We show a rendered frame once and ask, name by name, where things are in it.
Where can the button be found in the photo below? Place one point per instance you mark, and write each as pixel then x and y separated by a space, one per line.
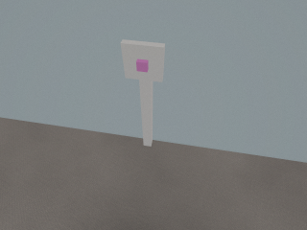
pixel 142 65

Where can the panel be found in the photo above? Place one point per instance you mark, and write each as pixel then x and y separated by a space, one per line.
pixel 154 53

